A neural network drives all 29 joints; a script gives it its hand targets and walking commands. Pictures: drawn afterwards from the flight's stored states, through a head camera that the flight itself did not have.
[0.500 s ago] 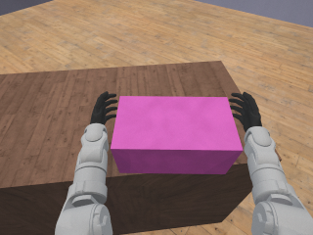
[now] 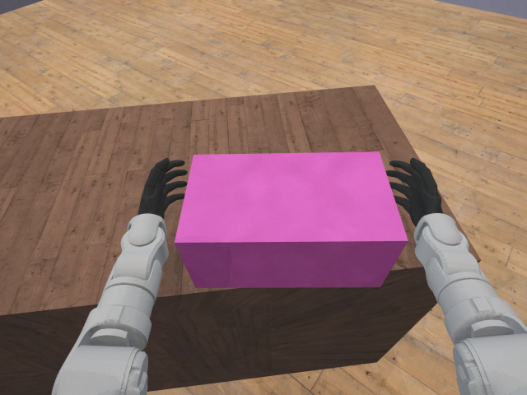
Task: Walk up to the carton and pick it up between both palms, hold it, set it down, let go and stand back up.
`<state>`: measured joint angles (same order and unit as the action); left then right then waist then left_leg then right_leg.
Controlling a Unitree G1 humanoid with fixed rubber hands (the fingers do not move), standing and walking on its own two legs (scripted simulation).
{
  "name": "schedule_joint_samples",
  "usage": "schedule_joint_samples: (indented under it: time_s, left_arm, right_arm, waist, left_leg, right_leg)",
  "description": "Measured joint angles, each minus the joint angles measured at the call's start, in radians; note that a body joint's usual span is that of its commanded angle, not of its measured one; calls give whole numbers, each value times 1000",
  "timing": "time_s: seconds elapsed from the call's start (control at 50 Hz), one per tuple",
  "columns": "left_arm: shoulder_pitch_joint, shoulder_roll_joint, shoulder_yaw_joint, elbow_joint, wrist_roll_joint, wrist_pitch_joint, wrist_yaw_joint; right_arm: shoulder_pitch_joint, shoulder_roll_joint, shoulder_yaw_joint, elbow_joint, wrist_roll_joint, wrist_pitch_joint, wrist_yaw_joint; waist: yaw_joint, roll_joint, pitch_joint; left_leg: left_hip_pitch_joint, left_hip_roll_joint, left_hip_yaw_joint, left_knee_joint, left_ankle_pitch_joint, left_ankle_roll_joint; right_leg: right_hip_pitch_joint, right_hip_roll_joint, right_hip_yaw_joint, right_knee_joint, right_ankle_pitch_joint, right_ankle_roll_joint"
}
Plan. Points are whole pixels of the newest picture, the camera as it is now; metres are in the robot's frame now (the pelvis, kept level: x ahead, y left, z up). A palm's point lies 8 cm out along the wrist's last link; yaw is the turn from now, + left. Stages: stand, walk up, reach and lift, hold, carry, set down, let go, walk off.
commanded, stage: set down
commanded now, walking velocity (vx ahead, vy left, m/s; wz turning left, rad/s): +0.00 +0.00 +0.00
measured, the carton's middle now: (286, 220) +0.38 -0.01 +0.04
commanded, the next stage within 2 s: none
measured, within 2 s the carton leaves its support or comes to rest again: neither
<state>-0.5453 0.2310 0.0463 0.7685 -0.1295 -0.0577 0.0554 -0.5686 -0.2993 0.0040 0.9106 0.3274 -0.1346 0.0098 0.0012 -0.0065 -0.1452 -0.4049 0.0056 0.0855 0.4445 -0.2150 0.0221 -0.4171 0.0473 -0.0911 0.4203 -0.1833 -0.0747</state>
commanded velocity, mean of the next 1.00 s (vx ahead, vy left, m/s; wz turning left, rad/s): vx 0.00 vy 0.00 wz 0.00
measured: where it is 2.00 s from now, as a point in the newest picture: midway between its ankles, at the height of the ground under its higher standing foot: outside the picture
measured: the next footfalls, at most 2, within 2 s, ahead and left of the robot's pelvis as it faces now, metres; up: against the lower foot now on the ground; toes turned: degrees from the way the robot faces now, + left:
none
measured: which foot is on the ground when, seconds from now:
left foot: down 0.00-1.00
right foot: down 0.00-1.00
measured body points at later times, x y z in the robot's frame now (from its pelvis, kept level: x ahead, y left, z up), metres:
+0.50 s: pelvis -0.03 -0.02 -0.01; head -0.02 -0.02 +0.44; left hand +0.39 +0.22 +0.12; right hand +0.39 -0.24 +0.11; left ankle +0.00 +0.10 -0.74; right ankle +0.01 -0.07 -0.74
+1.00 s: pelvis -0.03 -0.02 +0.00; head -0.05 -0.01 +0.45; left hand +0.37 +0.23 +0.16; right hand +0.36 -0.28 +0.16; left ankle +0.00 +0.10 -0.74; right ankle +0.01 -0.07 -0.74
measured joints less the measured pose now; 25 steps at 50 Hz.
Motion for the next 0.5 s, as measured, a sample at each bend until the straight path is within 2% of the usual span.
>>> schedule_joint_samples:
  time_s: [0.16, 0.34, 0.5]
  left_arm:
    - [-66, 26, 2, 71, -27, 24, -12]
    - [-127, 74, -39, 131, -98, 66, -6]
    - [-184, 147, -64, 130, -143, 130, -29]
  right_arm:
    - [-53, 25, -2, -7, -2, 48, -14]
    - [-87, -2, 3, 5, 28, 116, -22]
    - [-138, -44, 27, -18, 57, 182, -29]
  waist:
    - [-17, -7, -20]
    - [-12, -14, -50]
    - [-17, -29, -38]
  left_leg:
    - [-54, -2, -11, 24, 13, -5]
    - [-85, 1, -13, 51, 15, -11]
    - [-68, -2, -25, 46, 28, -17]
  right_leg:
    - [-57, -5, -13, 39, 0, -9]
    - [-93, -5, -17, 77, -6, -18]
    - [-79, -9, -29, 87, -7, -24]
